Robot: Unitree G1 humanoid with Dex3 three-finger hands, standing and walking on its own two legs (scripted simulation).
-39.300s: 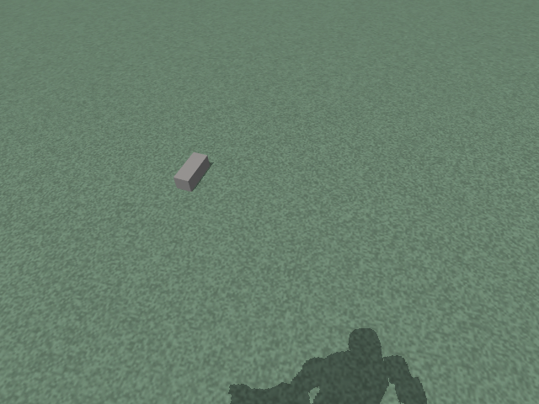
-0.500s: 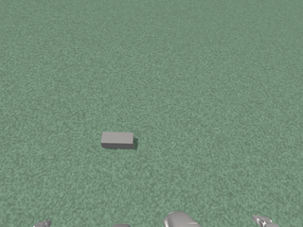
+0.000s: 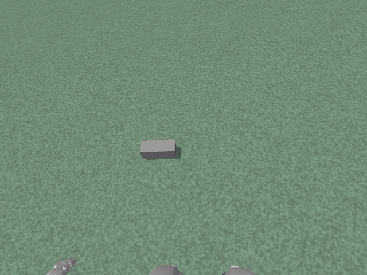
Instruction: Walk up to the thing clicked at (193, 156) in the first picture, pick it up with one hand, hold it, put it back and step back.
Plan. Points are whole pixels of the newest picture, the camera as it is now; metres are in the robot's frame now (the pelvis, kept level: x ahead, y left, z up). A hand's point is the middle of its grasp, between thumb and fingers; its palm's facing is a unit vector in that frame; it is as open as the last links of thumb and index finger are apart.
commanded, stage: step back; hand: left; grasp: from above
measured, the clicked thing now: (158, 149) +0.89 +0.24 -0.73
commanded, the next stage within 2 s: stand in 1.60 s
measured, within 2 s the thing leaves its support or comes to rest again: neither
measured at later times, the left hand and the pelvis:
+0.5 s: hand out of the picture -0.12 +0.26 -0.16, palm faces -0.02 -0.91 -0.41, open 7.4 cm; pelvis -0.19 -0.01 -0.02, yaw -2 degrees
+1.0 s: hand out of the picture -0.17 +0.28 -0.14, palm faces +0.02 -0.92 -0.38, open 7.4 cm; pelvis -0.23 +0.00 +0.01, yaw +2 degrees
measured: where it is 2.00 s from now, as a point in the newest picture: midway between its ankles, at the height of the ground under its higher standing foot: outside the picture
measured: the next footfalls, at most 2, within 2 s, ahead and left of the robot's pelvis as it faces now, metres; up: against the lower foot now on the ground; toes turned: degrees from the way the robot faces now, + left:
left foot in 0.12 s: -0.04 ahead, +0.13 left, +0.00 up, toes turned +1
right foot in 0.48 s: -0.18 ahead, -0.14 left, +0.00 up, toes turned +1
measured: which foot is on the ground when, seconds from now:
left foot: up 0.00-0.10, down 0.12-0.52, up 0.54-0.76, down 0.78-1.00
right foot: down 0.00-0.14, up 0.16-0.46, down 0.48-0.82, up 0.84-1.00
